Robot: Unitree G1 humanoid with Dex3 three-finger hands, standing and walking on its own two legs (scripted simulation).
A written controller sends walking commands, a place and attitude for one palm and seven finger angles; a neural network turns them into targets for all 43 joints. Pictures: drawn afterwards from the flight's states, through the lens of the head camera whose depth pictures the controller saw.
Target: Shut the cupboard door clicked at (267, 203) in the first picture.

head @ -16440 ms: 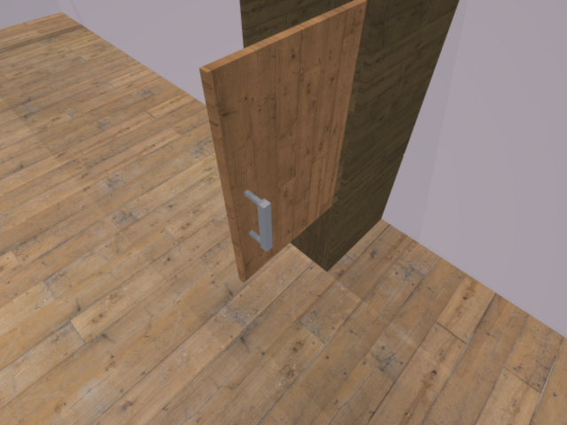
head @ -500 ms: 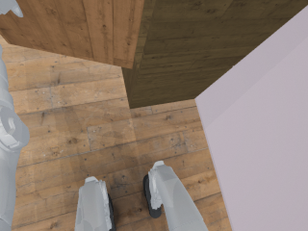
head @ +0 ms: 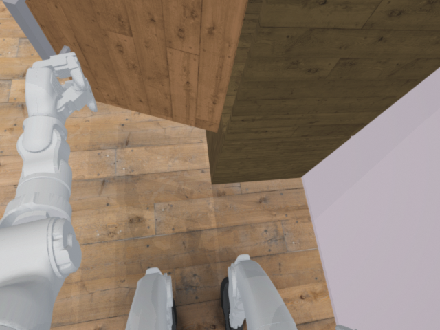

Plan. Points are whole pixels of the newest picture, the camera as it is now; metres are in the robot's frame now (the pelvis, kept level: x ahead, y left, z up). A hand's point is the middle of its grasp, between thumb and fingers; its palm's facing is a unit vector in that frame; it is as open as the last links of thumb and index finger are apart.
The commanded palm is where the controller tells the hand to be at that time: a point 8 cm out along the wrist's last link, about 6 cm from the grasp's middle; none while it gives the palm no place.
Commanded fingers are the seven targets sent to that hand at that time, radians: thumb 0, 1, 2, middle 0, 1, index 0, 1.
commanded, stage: pull the fist back off the door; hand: left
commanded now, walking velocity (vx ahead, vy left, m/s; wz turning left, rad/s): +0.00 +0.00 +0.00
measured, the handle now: (43, 31) +0.64 +0.26 +0.04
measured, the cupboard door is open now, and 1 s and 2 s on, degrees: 71 71 71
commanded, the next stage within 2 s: draw the hand back to the body in 0.20 s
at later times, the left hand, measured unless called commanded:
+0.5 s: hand (77, 108) +0.46 +0.18 +0.06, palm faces +0.02 -1.00 -0.04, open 3.1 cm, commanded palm +0.42 +0.23 +0.08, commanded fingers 0.00 0.90 0.90 -1.30 -1.50 -1.30 -1.50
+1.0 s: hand out of the picture +0.33 +0.23 +0.16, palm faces +0.22 -0.94 -0.25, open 3.1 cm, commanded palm +0.29 +0.28 +0.20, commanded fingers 0.00 0.90 0.90 -0.89 -1.05 -0.89 -1.05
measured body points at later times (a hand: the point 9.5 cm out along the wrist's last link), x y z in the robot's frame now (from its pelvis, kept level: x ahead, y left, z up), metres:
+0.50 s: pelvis +0.00 +0.00 +0.02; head +0.14 +0.01 +0.45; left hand +0.46 +0.24 +0.07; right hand +0.06 -0.25 -0.10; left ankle +0.01 +0.11 -0.61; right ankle +0.04 -0.12 -0.61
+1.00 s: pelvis +0.04 +0.00 +0.11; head +0.07 -0.01 +0.56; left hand +0.32 +0.28 +0.18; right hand +0.22 -0.24 +0.02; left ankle +0.01 +0.11 -0.61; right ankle +0.04 -0.12 -0.61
